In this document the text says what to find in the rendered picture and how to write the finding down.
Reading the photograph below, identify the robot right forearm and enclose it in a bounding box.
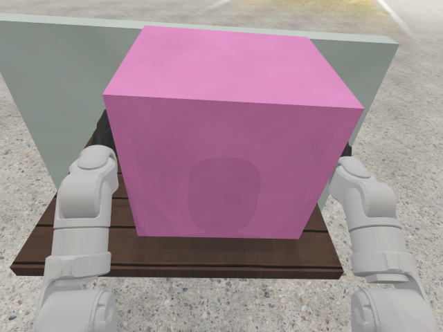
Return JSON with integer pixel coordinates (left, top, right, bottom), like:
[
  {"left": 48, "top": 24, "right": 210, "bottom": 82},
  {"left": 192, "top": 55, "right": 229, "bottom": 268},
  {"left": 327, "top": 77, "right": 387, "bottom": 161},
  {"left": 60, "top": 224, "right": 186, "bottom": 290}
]
[{"left": 327, "top": 156, "right": 440, "bottom": 332}]

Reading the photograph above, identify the robot right hand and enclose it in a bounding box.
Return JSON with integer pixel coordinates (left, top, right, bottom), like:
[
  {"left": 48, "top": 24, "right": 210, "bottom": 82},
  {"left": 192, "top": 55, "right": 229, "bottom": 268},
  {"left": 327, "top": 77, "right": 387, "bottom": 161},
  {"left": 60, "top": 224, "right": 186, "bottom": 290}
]
[{"left": 341, "top": 142, "right": 352, "bottom": 157}]

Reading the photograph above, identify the robot right upper arm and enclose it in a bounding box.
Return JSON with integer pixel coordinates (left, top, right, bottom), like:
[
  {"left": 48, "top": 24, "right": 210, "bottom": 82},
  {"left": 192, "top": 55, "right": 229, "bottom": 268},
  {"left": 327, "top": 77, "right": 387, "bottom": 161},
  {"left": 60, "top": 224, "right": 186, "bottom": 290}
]
[{"left": 351, "top": 288, "right": 437, "bottom": 332}]

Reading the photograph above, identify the robot left forearm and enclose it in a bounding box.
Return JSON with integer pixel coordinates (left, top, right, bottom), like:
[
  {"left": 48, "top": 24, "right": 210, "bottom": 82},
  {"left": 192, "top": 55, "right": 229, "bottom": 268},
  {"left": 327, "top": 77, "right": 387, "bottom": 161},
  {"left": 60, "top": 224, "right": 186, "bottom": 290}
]
[{"left": 32, "top": 145, "right": 118, "bottom": 332}]

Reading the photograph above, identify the robot left hand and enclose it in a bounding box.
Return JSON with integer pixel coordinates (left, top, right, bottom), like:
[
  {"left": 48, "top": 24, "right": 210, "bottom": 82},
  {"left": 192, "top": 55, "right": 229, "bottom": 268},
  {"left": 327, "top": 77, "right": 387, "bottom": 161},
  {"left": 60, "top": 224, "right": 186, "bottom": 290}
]
[{"left": 91, "top": 109, "right": 118, "bottom": 157}]

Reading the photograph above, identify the robot left upper arm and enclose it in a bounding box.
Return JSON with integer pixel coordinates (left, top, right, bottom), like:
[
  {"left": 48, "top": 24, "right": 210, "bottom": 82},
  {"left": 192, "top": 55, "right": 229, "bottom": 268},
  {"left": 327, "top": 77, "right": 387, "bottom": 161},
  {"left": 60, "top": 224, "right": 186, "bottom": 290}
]
[{"left": 34, "top": 288, "right": 117, "bottom": 332}]

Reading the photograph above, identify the table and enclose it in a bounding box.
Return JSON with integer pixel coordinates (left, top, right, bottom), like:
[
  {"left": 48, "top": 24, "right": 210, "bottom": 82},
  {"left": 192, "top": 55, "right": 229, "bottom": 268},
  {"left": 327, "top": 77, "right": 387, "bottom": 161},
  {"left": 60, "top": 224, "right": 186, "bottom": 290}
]
[{"left": 10, "top": 135, "right": 344, "bottom": 291}]

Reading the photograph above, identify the carton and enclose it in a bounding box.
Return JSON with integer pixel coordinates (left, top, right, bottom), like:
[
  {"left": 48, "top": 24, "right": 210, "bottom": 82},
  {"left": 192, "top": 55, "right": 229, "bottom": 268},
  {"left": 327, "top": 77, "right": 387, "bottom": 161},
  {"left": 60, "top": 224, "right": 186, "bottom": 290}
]
[{"left": 102, "top": 26, "right": 364, "bottom": 239}]

